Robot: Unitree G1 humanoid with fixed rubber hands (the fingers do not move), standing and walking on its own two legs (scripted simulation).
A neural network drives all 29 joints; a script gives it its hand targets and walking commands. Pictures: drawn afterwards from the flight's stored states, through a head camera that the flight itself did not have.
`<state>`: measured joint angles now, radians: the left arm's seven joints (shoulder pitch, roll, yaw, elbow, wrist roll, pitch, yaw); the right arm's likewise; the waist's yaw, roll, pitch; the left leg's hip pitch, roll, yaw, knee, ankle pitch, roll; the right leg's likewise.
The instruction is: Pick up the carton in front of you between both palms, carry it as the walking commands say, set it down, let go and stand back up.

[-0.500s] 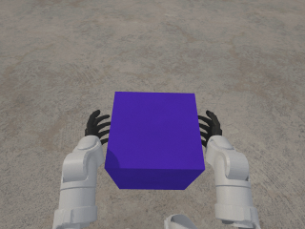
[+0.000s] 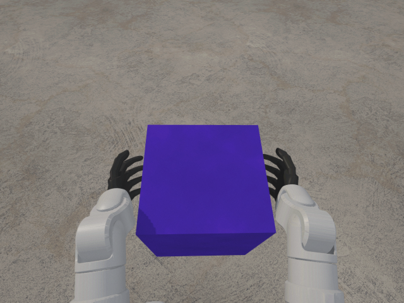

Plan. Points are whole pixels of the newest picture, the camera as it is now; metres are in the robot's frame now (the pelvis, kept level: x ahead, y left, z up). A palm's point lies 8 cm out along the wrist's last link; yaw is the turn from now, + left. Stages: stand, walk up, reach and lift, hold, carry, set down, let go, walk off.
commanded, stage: carry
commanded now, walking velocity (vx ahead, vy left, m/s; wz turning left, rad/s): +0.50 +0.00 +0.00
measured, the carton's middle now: (202, 197) +0.33 +0.01 +0.00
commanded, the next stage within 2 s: none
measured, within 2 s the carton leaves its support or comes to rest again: neither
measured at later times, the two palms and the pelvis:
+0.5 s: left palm (133, 106) +0.54 +0.18 +0.07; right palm (256, 116) +0.51 -0.11 +0.07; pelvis +0.30 +0.06 +0.00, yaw -4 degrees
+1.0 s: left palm (168, 43) +0.84 +0.13 +0.08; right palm (261, 46) +0.84 -0.17 +0.07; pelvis +0.60 -0.02 -0.01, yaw +0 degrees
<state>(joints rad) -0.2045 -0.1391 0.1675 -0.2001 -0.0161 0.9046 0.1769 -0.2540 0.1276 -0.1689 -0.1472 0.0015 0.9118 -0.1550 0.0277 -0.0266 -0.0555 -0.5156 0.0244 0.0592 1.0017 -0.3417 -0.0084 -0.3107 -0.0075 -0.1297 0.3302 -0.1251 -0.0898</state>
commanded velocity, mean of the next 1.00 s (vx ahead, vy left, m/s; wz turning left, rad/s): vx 0.50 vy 0.00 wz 0.00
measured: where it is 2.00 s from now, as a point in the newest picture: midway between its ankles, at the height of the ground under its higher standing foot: (205, 144)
